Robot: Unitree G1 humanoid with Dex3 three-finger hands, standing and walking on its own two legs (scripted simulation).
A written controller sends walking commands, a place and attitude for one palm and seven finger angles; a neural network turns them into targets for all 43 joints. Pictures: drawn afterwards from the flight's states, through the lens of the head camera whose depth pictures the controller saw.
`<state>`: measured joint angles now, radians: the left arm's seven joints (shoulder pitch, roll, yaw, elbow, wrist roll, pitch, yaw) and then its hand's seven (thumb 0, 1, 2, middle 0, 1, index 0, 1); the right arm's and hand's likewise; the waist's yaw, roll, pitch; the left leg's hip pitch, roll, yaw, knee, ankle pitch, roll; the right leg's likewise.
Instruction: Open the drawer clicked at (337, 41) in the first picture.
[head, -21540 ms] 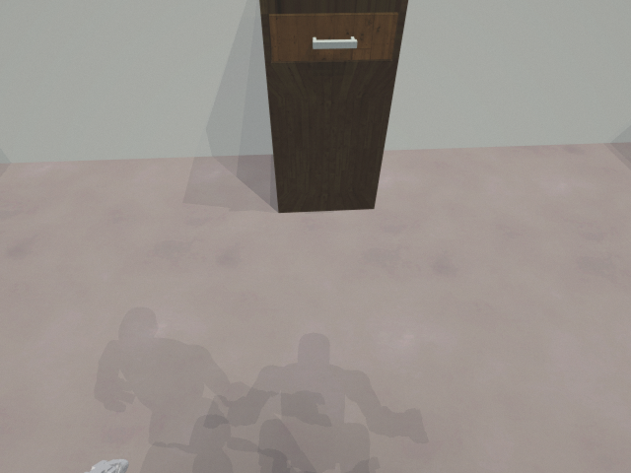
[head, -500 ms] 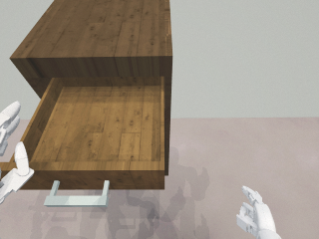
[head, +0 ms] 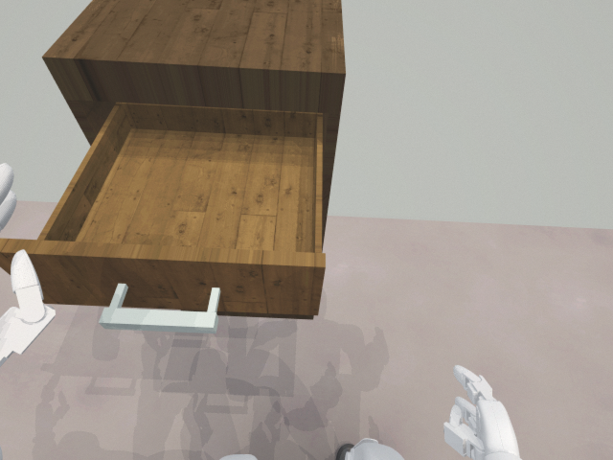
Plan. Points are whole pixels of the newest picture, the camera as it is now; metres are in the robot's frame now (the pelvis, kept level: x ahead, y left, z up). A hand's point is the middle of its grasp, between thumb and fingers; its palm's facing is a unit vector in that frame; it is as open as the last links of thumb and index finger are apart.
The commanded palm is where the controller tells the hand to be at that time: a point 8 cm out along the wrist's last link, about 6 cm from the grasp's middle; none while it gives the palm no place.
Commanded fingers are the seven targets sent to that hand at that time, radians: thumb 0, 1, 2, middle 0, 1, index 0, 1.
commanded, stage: step back with the hand held close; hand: left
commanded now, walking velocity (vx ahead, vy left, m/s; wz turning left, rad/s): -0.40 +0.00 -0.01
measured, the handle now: (164, 306) +0.29 +0.20 +0.02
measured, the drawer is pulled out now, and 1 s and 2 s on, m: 0.30 0.30 0.30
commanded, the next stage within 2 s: stop stepping back and stand still in 0.38 s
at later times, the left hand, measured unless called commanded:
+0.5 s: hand (44, 452) +0.11 +0.19 +0.18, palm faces +0.24 -0.80 -0.55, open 7.4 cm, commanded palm +0.03 +0.25 +0.21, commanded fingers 0.00 0.90 0.90 -0.20 -0.30 -0.20 -0.30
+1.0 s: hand out of the picture +0.00 +0.19 +0.19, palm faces +0.38 -0.80 -0.47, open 7.4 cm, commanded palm -0.07 +0.24 +0.21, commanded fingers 0.00 0.90 0.90 -0.20 -0.30 -0.20 -0.30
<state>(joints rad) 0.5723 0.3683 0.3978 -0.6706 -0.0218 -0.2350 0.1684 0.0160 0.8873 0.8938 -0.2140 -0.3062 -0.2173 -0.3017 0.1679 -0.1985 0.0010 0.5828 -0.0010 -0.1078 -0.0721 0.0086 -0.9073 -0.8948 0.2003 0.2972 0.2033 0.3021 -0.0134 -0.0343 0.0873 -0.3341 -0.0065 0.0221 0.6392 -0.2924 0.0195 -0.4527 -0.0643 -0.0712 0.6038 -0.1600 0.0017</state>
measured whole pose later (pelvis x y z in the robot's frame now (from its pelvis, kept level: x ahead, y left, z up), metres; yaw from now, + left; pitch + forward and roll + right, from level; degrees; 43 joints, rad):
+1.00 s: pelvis -0.19 -0.04 +0.01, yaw +2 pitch -1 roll +0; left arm 0.63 0.40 0.38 -0.61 -0.02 -0.17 0.16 0.02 0.89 0.89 -0.21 -0.31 -0.21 -0.30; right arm 0.26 -0.19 0.01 0.61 0.01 -0.11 -0.06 0.01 -0.91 -0.89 0.20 0.30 0.20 0.30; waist -0.04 -0.02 0.00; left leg -0.24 0.02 0.04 0.53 -0.27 0.01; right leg -0.34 0.00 -0.09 0.68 -0.39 0.00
